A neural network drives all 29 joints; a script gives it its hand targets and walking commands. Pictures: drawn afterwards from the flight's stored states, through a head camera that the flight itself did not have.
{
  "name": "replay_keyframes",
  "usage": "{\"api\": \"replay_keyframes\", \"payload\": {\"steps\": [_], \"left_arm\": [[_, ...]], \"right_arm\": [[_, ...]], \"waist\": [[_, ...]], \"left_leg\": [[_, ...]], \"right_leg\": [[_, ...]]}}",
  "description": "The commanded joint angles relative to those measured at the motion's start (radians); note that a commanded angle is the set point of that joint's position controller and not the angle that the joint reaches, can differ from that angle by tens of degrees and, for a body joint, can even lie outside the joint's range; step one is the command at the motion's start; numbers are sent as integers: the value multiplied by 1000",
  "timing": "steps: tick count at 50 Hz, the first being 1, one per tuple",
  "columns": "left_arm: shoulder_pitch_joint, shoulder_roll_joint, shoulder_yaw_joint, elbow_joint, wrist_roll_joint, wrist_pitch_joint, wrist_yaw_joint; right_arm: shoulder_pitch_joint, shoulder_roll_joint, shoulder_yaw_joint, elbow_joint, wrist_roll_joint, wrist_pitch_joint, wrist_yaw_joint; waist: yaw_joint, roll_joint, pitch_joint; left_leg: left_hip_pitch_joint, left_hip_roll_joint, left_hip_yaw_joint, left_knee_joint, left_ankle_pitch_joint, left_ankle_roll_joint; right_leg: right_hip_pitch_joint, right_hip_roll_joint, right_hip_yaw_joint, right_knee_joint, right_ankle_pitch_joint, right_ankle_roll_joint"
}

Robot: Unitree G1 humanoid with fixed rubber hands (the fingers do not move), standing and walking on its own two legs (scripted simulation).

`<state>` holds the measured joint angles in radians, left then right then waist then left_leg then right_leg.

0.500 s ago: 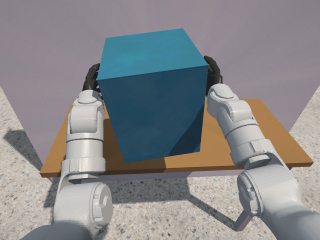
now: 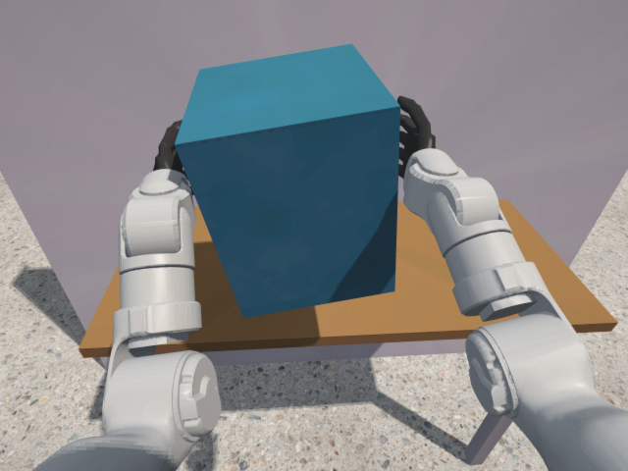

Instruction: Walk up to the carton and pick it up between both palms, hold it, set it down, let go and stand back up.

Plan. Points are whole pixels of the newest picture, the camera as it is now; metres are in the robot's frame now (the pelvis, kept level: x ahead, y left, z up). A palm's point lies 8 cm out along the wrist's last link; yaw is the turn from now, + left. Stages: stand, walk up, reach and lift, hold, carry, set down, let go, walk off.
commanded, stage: hold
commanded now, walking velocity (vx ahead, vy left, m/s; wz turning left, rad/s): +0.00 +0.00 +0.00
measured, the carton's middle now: (297, 181) +0.40 +0.01 +0.23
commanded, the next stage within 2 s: none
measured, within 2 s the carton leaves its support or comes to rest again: neither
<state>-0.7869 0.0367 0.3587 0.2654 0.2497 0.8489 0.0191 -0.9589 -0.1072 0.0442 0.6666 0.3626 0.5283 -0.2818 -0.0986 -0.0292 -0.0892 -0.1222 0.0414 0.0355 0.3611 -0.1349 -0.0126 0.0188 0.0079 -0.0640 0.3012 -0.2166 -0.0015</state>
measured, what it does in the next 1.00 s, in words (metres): stands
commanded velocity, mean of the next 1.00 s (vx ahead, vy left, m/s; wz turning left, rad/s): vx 0.00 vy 0.00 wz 0.00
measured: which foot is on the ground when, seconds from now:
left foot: down 0.00-1.00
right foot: down 0.00-1.00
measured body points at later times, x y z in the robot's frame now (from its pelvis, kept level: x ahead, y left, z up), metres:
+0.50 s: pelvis -0.01 +0.00 +0.00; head -0.09 +0.02 +0.44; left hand +0.38 +0.16 +0.26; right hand +0.38 -0.13 +0.29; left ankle +0.05 +0.12 -0.75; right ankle -0.02 -0.11 -0.75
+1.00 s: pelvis +0.00 +0.00 +0.00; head -0.08 +0.03 +0.44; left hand +0.39 +0.16 +0.26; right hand +0.39 -0.13 +0.29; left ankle +0.05 +0.12 -0.75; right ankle -0.03 -0.11 -0.75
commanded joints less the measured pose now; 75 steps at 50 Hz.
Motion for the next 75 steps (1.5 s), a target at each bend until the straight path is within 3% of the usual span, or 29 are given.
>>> {"api": "replay_keyframes", "payload": {"steps": [1, 10, 15, 18, 22, 27, 32, 37, 43, 48, 54, 58, 61, 68, 71, 75], "left_arm": [[-855, -533, -460, -147, -199, -93, -147], [-904, -544, -466, -119, -227, -88, -137], [-918, -530, -423, -37, -209, -88, -138], [-967, -544, -432, -22, -221, -97, -133], [-994, -552, -447, -70, -249, -110, -112], [-969, -524, -395, 0, -225, -103, -106], [-974, -538, -421, -37, -239, -105, -108], [-966, -530, -402, 2, -225, -99, -114], [-980, -547, -437, -71, -252, -103, -105], [-950, -534, -408, -11, -222, -92, -112], [-967, -545, -445, -88, -249, -97, -101], [-944, -533, -413, -25, -230, -92, -111], [-979, -550, -442, -50, -248, -100, -108], [-999, -545, -434, -45, -253, -108, -106], [-989, -557, -448, -55, -261, -111, -101], [-956, -532, -399, 14, -227, -101, -110]], "right_arm": [[-773, 630, 264, -283, 149, -6, 110], [-803, 618, 224, -243, 158, 10, 117], [-806, 598, 173, -142, 126, 22, 129], [-841, 601, 157, -117, 127, 16, 141], [-861, 622, 187, -162, 161, 12, 139], [-862, 613, 170, -119, 153, 18, 142], [-870, 602, 183, -153, 177, 14, 138], [-867, 599, 169, -133, 163, 22, 137], [-872, 609, 202, -199, 200, 24, 130], [-837, 582, 168, -122, 170, 33, 137], [-849, 601, 212, -196, 210, 32, 129], [-851, 605, 192, -177, 180, 32, 129], [-870, 606, 195, -188, 189, 30, 130], [-875, 622, 195, -185, 184, 30, 132], [-884, 623, 211, -216, 199, 26, 128], [-855, 598, 181, -147, 173, 34, 128]], "waist": [[9, 67, -388], [-6, 90, -407], [-2, 81, -332], [-3, 112, -355], [2, 111, -451], [18, 77, -399], [5, 97, -444], [6, 81, -389], [-1, 97, -468], [-1, 97, -373], [-5, 102, -471], [3, 72, -405], [-5, 99, -434], [0, 93, -450], [0, 99, -481], [3, 74, -394]], "left_leg": [[277, -78, -26, 13, 238, -23], [261, -71, -31, 12, 213, -33], [207, -64, -27, -23, 105, -24], [197, -61, -32, -17, 111, -32], [241, -65, -38, 17, 196, -38], [207, -65, -35, -5, 126, -16], [242, -67, -42, 22, 215, -34], [210, -67, -37, 5, 164, -24], [254, -70, -48, 38, 250, -39], [216, -64, -43, 8, 182, -34], [270, -69, -52, 50, 291, -47], [225, -71, -43, 24, 207, -28], [231, -70, -48, 33, 229, -40], [225, -73, -46, 33, 201, -32], [246, -73, -51, 50, 252, -38], [214, -72, -43, 21, 180, -27]], "right_leg": [[-99, 67, 30, -46, 287, 89], [-129, 68, 34, -51, 241, 79], [-168, 61, 36, -68, 131, 71], [-175, 60, 39, -63, 129, 64], [-156, 69, 38, -47, 204, 73], [-176, 65, 41, -62, 147, 75], [-153, 74, 38, -54, 224, 73], [-166, 68, 41, -64, 181, 75], [-144, 77, 37, -51, 251, 79], [-173, 71, 39, -64, 186, 71], [-138, 82, 36, -44, 285, 79], [-162, 73, 39, -59, 225, 80], [-159, 77, 40, -52, 239, 76], [-172, 70, 43, -52, 227, 82], [-157, 77, 42, -43, 273, 82], [-181, 71, 42, -61, 207, 82]]}}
